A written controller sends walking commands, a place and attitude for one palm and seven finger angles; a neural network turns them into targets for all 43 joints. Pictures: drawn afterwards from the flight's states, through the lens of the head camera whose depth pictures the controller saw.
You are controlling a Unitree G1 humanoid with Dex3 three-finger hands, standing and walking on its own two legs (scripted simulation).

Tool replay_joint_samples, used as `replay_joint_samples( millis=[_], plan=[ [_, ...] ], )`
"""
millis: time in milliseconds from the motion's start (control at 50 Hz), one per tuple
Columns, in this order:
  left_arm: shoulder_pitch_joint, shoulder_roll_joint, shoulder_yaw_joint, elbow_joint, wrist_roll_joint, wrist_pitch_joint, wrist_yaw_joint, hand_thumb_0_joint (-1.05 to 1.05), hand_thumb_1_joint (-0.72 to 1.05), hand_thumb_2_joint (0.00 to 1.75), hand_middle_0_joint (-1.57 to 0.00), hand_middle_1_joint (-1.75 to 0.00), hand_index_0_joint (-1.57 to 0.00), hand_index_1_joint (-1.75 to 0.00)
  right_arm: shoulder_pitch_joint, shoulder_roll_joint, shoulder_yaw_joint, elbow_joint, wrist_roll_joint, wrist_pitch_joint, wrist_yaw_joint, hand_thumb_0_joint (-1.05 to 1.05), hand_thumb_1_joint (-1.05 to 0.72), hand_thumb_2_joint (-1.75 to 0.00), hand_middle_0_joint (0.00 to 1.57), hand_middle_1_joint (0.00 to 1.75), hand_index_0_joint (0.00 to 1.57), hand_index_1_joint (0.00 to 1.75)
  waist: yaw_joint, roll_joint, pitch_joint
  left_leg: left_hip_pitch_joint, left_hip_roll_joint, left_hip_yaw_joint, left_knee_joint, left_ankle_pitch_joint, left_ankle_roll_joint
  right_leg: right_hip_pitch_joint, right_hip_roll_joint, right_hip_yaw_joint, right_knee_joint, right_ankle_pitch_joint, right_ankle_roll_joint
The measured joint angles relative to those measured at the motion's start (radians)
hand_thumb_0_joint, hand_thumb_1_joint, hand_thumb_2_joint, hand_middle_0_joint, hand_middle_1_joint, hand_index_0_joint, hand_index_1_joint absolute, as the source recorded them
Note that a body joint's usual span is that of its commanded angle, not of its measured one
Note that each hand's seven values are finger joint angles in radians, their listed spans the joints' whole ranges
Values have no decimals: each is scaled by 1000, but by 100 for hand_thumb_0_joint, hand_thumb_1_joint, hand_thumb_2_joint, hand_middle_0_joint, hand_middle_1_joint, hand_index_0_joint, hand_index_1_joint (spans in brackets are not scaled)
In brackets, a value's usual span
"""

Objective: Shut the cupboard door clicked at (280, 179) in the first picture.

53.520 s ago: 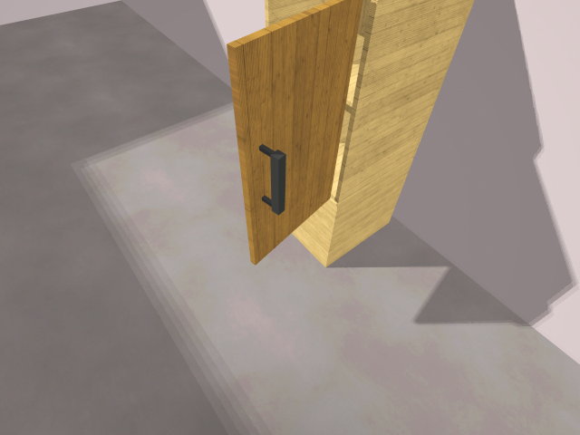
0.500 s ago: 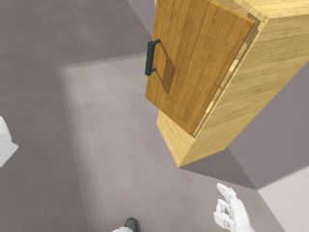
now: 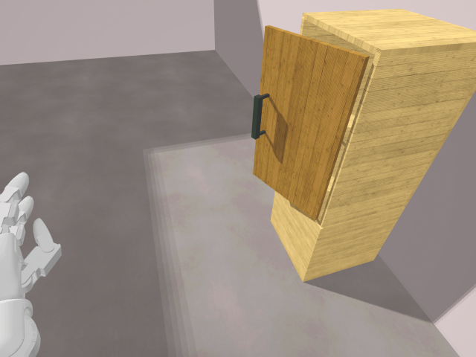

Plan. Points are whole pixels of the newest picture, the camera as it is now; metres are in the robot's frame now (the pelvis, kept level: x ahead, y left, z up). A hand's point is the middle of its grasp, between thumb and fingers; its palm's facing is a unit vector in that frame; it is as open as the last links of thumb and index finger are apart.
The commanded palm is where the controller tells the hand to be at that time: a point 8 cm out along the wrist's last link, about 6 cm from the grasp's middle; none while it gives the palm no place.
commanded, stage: stop stepping back and stand still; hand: left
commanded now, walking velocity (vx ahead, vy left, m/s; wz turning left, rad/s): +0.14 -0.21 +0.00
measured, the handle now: (260, 116) +0.92 -0.04 -0.03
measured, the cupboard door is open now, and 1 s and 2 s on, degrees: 22 22 22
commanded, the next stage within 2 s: let the arm hang, fingers relaxed in 1.28 s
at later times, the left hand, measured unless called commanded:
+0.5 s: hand (18, 277) +0.18 +0.29 +0.15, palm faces +0.44 -0.84 -0.31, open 7.4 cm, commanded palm +0.11 +0.33 +0.19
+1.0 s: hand (24, 243) +0.22 +0.30 +0.16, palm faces +0.39 -0.83 -0.38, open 7.4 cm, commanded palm +0.16 +0.34 +0.19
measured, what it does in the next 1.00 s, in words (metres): steps on the spot: left foot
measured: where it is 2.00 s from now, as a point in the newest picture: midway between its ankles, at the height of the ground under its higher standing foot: outside the picture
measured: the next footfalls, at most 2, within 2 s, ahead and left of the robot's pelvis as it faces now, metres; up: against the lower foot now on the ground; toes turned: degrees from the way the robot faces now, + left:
left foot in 0.50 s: +0.07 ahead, +0.15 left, +0.00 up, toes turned +3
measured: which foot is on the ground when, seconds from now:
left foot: down 0.00-0.26, up 0.28-0.48, down 0.50-1.00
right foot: down 0.00-1.00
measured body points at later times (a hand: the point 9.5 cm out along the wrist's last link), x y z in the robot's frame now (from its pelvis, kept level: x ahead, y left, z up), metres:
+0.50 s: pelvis -0.03 +0.03 +0.00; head -0.05 +0.07 +0.45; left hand +0.15 +0.33 +0.17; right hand +0.09 -0.23 -0.08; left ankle +0.03 +0.15 -0.73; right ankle -0.05 -0.08 -0.73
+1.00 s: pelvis +0.00 +0.05 +0.01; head +0.00 +0.07 +0.46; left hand +0.19 +0.34 +0.18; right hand +0.14 -0.18 -0.08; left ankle +0.03 +0.15 -0.73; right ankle -0.03 -0.07 -0.73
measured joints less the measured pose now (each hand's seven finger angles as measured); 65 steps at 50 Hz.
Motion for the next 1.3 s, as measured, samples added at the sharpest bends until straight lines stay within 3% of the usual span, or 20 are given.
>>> replay_joint_samples(
  millis=[20, 100, 160, 200, 260, 300, 340, 380, 500, 520, 600, 700, 820, 960, 1160, 1300],
  plan=[
    [36, 7, -7, -43, 1, 1, -5, 1, 90, 90, -20, -30, -20, -30, -20, 19, 6, -9, 0, -2, 1, 2, -91, -89, 20, 30, 20, 30, -1, -24, 28, 12, -10, 17, -17, 34, -18, -5, -13, 17, 9, 7, 5],
    [199, 113, 43, -237, 0, -33, -22, 2, 90, 90, -21, -30, -20, -30, -63, 111, 39, -93, -10, -55, 20, 2, -91, -89, 20, 30, 20, 30, -21, -79, 91, 25, -2, 66, -35, 75, -10, -58, -1, 69, 69, 39, 8],
    [192, 204, 101, -294, 0, -69, -19, 2, 89, 90, -21, -30, -21, -30, -69, 162, 70, -117, -17, -84, 32, 2, -91, -89, 20, 30, 20, 30, -14, -88, 95, 15, 14, 70, -35, 87, -12, -69, 34, 55, 50, 5, 5],
    [146, 219, 129, -276, 1, -95, -15, 2, 89, 90, -22, -30, -21, -30, -75, 172, 86, -120, -18, -87, 40, 2, -90, -89, 21, 30, 20, 30, -12, -65, 88, -3, 26, 62, -16, 85, -12, -59, 58, 44, 3, 46, -16],
    [106, 194, 136, -210, 0, -104, -11, 1, 89, 90, -22, -30, -21, -30, -76, 158, 91, -118, -14, -64, 50, 1, -90, -89, 21, 30, 21, 31, -17, -4, 61, -45, 41, 40, 62, -15, 6, -57, 78, 29, -22, 100, -51],
    [108, 165, 118, -166, 1, -94, -9, 1, 89, 90, -21, -30, -21, -30, -72, 141, 81, -107, -11, -38, 56, 1, -90, -89, 21, 30, 21, 31, -4, 16, 36, -107, 22, 26, 209, -95, 15, -69, 76, 35, -19, 99, -65],
    [119, 124, 88, -120, 4, -88, -11, 1, 89, 90, -21, -30, -21, -30, -68, 119, 69, -86, -11, -14, 60, 1, -90, -89, 21, 30, 21, 31, 13, 15, 30, -168, -6, 19, 372, -104, 15, -61, 66, 48, -39, 109, -64],
    [133, 89, 59, -82, 8, -79, -14, 1, 90, 90, -21, -30, -21, -30, -61, 99, 62, -72, -15, -1, 58, 1, -90, -89, 21, 30, 21, 31, 21, 3, 37, -199, -12, 29, 412, -71, 15, -42, 54, 54, -69, 126, -53],
    [103, 61, 0, -176, 16, -55, -8, 1, 89, 90, -21, -30, -21, -30, -40, 48, 38, -75, -26, -23, 25, 2, -90, -89, 21, 30, 21, 31, 19, -25, 113, -93, 24, 31, 39, 77, 30, -22, 50, 9, -27, 92, -16],
    [96, 71, 6, -213, 16, -61, -5, 2, 89, 90, -21, -30, -21, -30, -51, 47, 29, -76, -27, -32, 19, 2, -90, -89, 21, 30, 20, 30, 15, -33, 131, -93, 21, 30, 35, 136, 32, -34, 44, 10, 12, 69, -11],
    [91, 145, 83, -284, 19, -104, -3, 2, 89, 90, -22, -30, -21, -30, -97, 93, 23, -92, -28, -62, 20, 2, -91, -89, 20, 30, 20, 30, 1, -81, 165, -77, -4, 68, 37, 127, 38, -92, 51, 86, 141, -24, -8],
    [141, 203, 163, -269, 8, -142, -11, 1, 89, 90, -21, -30, -21, -30, -110, 129, 55, -129, -13, -83, 45, 2, -91, -89, 20, 30, 20, 30, -20, -32, 143, -70, -4, 79, -2, 135, 40, -53, 63, 82, -44, 132, -9],
    [197, 142, 105, -159, -7, -104, -31, 1, 89, 90, -21, -30, -21, -30, -104, 132, 72, -106, -3, -46, 59, 1, -90, -89, 21, 30, 20, 30, -10, 34, 104, -59, 2, 89, -33, 130, 40, -36, 71, 91, -96, 137, -11],
    [154, 78, 35, -139, 0, -56, -32, 1, 89, 90, -21, -30, -21, -30, -92, 118, 71, -74, -5, -33, 32, 2, -90, -89, 21, 30, 21, 30, 17, -5, 107, -28, -14, 89, -56, 125, 45, -11, 57, 90, -105, 123, -4],
    [150, 132, 85, -200, -3, -108, -26, 1, 89, 90, -22, -30, -21, -30, -134, 99, 52, -127, 0, -40, 34, 2, -91, -89, 21, 30, 20, 30, -18, -9, 95, -26, -10, 93, -72, 125, 44, -1, 62, 95, -143, 138, -2],
    [187, 125, 72, -157, -10, -84, -35, 1, 89, 90, -21, -30, -21, -30, -125, 95, 50, -138, 5, -25, 32, 1, -91, -89, 21, 30, 20, 30, -13, 4, 90, -27, -13, 97, -82, 131, 47, -5, 59, 98, -147, 142, 2]
  ],
)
